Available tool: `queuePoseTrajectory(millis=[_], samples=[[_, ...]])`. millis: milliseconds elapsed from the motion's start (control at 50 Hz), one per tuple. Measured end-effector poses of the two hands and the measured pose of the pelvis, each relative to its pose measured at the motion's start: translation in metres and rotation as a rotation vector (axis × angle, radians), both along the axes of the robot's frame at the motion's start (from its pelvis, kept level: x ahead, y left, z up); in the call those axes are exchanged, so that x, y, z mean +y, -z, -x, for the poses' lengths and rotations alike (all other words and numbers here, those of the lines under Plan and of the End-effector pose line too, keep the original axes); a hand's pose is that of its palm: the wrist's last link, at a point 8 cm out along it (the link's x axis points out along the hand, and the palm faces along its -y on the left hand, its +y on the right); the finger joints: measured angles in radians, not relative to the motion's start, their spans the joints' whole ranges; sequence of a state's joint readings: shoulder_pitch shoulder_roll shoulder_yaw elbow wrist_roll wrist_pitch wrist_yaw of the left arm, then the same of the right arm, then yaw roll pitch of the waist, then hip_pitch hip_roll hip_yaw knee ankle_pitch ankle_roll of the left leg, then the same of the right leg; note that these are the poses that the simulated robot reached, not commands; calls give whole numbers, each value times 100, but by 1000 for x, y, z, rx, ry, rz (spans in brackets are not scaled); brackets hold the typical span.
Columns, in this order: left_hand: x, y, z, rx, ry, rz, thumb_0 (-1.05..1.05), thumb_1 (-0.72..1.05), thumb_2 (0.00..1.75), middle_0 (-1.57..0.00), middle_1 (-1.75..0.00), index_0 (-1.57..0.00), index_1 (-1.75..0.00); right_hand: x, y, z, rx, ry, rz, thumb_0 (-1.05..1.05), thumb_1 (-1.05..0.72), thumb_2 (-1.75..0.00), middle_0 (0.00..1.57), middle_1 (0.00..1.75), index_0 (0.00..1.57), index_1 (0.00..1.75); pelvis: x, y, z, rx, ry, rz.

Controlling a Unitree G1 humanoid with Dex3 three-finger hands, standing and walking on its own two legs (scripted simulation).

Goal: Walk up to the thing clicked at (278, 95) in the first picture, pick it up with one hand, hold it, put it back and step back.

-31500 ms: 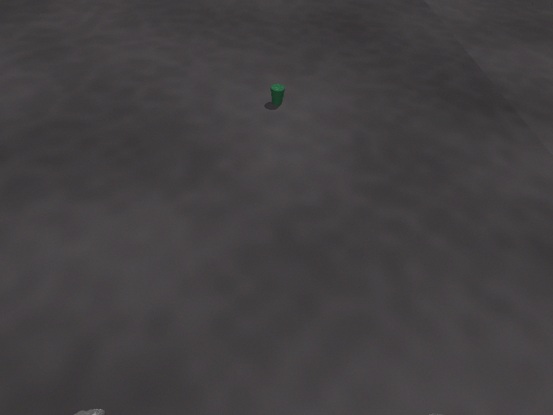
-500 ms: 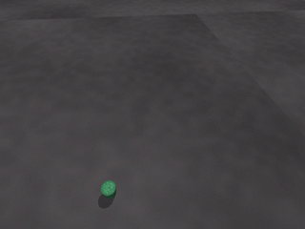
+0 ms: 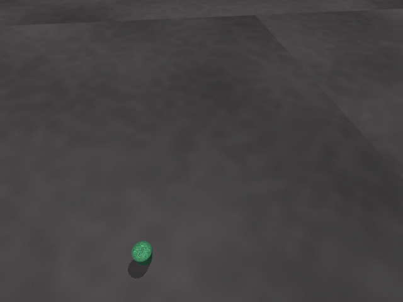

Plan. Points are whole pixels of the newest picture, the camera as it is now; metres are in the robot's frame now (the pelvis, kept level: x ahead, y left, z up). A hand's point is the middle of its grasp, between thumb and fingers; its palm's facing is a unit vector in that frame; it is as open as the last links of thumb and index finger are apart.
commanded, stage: stand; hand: left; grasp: from above
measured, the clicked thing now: (143, 255) +0.41 +0.25 -0.72
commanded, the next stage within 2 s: step back in 0.74 s
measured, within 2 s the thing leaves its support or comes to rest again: neither
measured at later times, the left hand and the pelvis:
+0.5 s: hand out of the picture +0.05 +0.23 -0.17, palm faces +0.00 -0.95 -0.30, open 7.4 cm; pelvis +0.00 +0.00 +0.00, yaw +0 degrees
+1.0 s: hand out of the picture +0.06 +0.25 -0.17, palm faces -0.03 -0.90 -0.43, open 7.4 cm; pelvis -0.04 -0.03 -0.02, yaw -1 degrees
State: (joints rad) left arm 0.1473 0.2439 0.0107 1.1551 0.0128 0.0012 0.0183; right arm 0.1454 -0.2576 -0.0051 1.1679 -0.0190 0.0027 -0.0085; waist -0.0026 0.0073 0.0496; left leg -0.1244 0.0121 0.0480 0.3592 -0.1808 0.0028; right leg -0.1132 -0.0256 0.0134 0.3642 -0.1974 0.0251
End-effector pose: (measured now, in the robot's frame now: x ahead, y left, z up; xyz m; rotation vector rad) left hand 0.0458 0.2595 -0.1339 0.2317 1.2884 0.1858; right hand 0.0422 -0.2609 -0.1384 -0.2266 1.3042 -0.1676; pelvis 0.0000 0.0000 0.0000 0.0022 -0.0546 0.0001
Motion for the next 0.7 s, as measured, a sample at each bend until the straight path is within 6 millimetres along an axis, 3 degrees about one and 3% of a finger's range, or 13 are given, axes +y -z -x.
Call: queuePoseTrajectory(millis=[180, 400, 700], samples=[[-3, 2, -2, 1, 3, 9, 0, 91, 90, -20, -30, -20, -30, 3, 0, 2, 4, 12, -3, 1, -90, -90, 20, 30, 21, 30, 1, 0, -2, 1, 4, -1], [7, 0, 3, 10, 2, -13, 1, 91, 90, -20, -30, -20, -30, -5, -2, 6, 5, 19, 15, 1, -90, -90, 20, 30, 21, 30, 1, 0, 0, 0, 5, -1], [27, -12, -11, -39, 20, -61, 1, 91, 90, -20, -30, -20, -30, -25, -11, -10, -44, -2, 55, 1, -90, -90, 20, 30, 21, 30, 0, 0, 2, 0, 2, -2]])
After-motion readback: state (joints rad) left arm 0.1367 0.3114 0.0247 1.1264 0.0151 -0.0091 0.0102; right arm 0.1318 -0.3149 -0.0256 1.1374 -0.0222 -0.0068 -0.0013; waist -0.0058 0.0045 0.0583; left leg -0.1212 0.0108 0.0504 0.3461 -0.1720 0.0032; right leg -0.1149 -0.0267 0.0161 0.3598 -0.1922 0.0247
